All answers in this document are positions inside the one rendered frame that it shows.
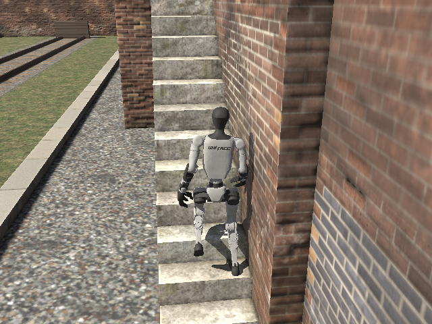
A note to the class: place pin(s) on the stairs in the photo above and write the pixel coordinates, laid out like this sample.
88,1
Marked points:
187,87

